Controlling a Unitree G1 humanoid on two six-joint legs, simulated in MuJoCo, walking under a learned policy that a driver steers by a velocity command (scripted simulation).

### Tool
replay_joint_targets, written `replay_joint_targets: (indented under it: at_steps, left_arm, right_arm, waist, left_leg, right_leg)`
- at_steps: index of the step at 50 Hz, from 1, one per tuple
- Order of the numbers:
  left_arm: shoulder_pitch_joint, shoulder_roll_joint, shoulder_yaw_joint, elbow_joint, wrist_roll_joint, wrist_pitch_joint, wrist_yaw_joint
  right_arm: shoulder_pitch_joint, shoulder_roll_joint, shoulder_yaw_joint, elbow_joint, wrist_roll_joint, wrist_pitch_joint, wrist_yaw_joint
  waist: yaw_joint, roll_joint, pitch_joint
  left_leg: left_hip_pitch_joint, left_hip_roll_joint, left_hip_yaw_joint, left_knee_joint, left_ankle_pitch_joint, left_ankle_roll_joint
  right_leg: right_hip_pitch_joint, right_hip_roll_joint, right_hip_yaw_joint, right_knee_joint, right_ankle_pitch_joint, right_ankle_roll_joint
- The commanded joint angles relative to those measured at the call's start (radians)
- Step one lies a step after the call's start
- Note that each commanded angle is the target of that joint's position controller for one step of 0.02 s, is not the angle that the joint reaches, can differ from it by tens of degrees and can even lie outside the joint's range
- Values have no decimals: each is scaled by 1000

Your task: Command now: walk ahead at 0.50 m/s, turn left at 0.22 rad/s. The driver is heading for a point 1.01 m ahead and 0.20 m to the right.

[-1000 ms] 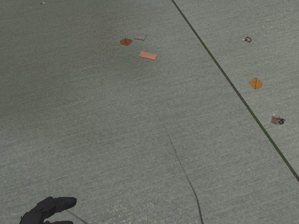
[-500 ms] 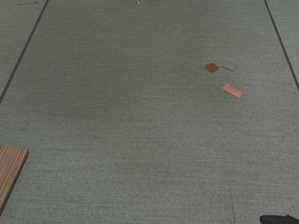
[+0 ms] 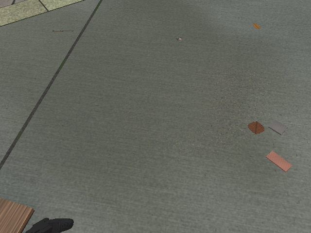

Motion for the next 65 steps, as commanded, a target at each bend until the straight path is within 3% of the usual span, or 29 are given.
replay_joint_targets:
  at_steps: [1,2,3,4,7,12,16,20,22,23,24,25,26,27,29,30,35,40,45,48,50,51,52,53,54,56,57,60,65]
  left_arm:
    - [333,184,66,25,-28,1,-4]
    - [273,142,52,17,-25,8,1]
    - [224,129,43,9,-13,15,2]
    - [194,113,37,11,-7,18,3]
    - [189,96,27,26,-8,12,6]
    - [231,156,41,66,-22,22,18]
    - [299,172,42,105,-32,35,20]
    - [339,184,46,139,-39,55,25]
    - [318,204,51,143,-40,66,31]
    - [306,197,46,139,-39,69,32]
    - [288,153,28,115,-22,65,32]
    - [401,40,-8,91,-18,49,31]
    - [391,96,5,109,-35,36,28]
    - [311,168,29,88,-58,34,26]
    - [230,150,33,71,-44,44,30]
    - [247,135,38,78,-39,58,32]
    - [226,78,37,63,-36,98,35]
    - [81,51,24,15,-31,86,4]
    - [-57,52,17,-63,-31,88,-25]
    - [-16,90,37,-85,-30,94,-34]
    - [228,169,86,-31,-35,99,-22]
    - [382,261,121,4,-37,110,0]
    - [332,356,127,-10,-44,98,3]
    - [363,261,102,-35,-36,84,-2]
    - [326,213,87,-27,-27,71,-3]
    - [199,153,68,-46,-29,65,1]
    - [164,133,59,-65,-16,64,6]
    - [163,154,64,-68,-20,59,20]
    - [231,186,74,-41,-31,69,44]
  right_arm:
    - [88,-106,-4,-68,22,-31,0]
    - [-33,-137,-13,-91,20,-33,2]
    - [-98,-125,-10,-107,6,-35,3]
    - [-125,-109,-11,-117,-6,-39,6]
    - [-93,-59,-5,-108,-3,-35,13]
    - [-233,-15,17,-144,-11,-40,18]
    - [-350,-12,21,-168,1,-49,33]
    - [-417,-34,14,-201,5,-59,51]
    - [-336,-67,-2,-185,1,-67,51]
    - [-208,-105,-24,-146,-4,-68,43]
    - [-30,-166,-45,-112,-19,-67,31]
    - [67,-261,-68,-96,-32,-57,24]
    - [90,-181,-48,-89,-24,-50,25]
    - [26,-134,-30,-86,-16,-50,24]
    - [-103,-71,-9,-84,-15,-55,28]
    - [-142,-50,-4,-81,-21,-64,31]
    - [-168,-71,-21,-30,-33,-93,24]
    - [-131,-113,-31,7,-25,-79,5]
    - [-54,-152,-46,53,-1,-45,1]
    - [-71,-191,-56,54,10,-23,-6]
    - [-98,-196,-54,46,17,-9,-13]
    - [-79,-153,-36,28,-7,-17,-15]
    - [13,-5,11,-28,-39,-48,3]
    - [-107,-93,-1,-36,1,-87,17]
    - [-198,-132,-12,-67,34,-107,24]
    - [-200,-123,-13,-52,-7,-114,11]
    - [-179,-128,-19,-47,-16,-103,11]
    - [-173,-93,-14,-53,-28,-72,11]
    - [-360,-43,10,-103,-23,-71,20]
  waist:
    - [135,-230,-230]
    - [147,-133,-105]
    - [130,-68,-40]
    - [108,-61,0]
    - [70,-119,-14]
    - [104,-89,13]
    - [148,-89,36]
    - [145,-95,61]
    - [80,-102,23]
    - [14,-87,-56]
    - [-65,-42,-197]
    - [-43,205,-358]
    - [-64,223,-397]
    - [-55,152,-224]
    - [4,89,-62]
    - [39,109,-29]
    - [78,56,25]
    - [30,25,62]
    - [-14,15,105]
    - [38,61,41]
    - [179,53,-95]
    - [234,-65,-188]
    - [98,-296,-276]
    - [186,-160,-355]
    - [189,-119,-208]
    - [101,-25,-78]
    - [67,-48,-64]
    - [42,-44,-39]
    - [109,-86,7]
  left_leg:
    - [-628,26,-11,583,-52,-16]
    - [-662,66,18,593,41,-13]
    - [-640,104,60,558,110,-15]
    - [-617,138,74,495,163,-18]
    - [-529,173,111,384,208,-33]
    - [-532,181,153,89,408,-64]
    - [-457,145,182,-92,551,-64]
    - [-443,129,173,-180,479,-25]
    - [-301,98,191,-230,430,2]
    - [-107,83,206,-256,444,27]
    - [188,201,101,-206,472,79]
    - [562,469,-303,-242,346,216]
    - [534,503,-496,-357,199,241]
    - [400,469,-353,-386,152,195]
    - [144,387,-139,-459,237,152]
    - [56,355,-60,-499,293,136]
    - [-31,340,149,-580,511,145]
    - [21,320,300,-592,564,117]
    - [194,374,354,-535,642,99]
    - [251,377,397,-365,1062,66]
    - [158,326,440,-19,1189,21]
    - [-97,278,440,293,854,-28]
    - [-545,59,315,621,-75,-88]
    - [-651,66,109,701,-87,-67]
    - [-716,112,111,669,14,-42]
    - [-605,183,115,493,144,-41]
    - [-534,201,108,454,178,-49]
    - [-481,190,136,330,236,-97]
    - [-407,120,155,-53,548,-127]
  right_leg:
    - [752,-410,768,-241,-400,-252]
    - [633,-375,620,-253,-374,-214]
    - [515,-332,509,-270,-256,-198]
    - [436,-298,440,-292,-156,-197]
    - [358,-242,308,-339,29,-195]
    - [345,-223,172,-384,170,-192]
    - [355,-217,118,-374,168,-170]
    - [450,-273,151,-317,208,-150]
    - [457,-267,156,-219,365,-127]
    - [414,-221,124,-81,465,-104]
    - [251,-168,90,164,330,-67]
    - [-133,-17,10,547,-169,8]
    - [-246,-14,127,696,-459,10]
    - [-316,-63,134,749,-394,6]
    - [-276,-133,96,678,-246,11]
    - [-218,-159,104,643,-196,16]
    - [-219,-171,122,551,-29,44]
    - [-207,-153,55,268,189,33]
    - [-255,-135,-9,126,105,-13]
    - [-122,-57,-92,109,-47,-67]
    - [227,32,-121,32,-28,-129]
    - [538,-84,92,3,-12,-191]
    - [842,-327,673,-106,-178,-388]
    - [872,-366,813,-234,-266,-392]
    - [770,-338,663,-249,-183,-340]
    - [492,-253,448,-253,28,-279]
    - [406,-228,400,-274,105,-273]
    - [281,-194,319,-310,231,-279]
    - [193,-113,234,-299,120,-206]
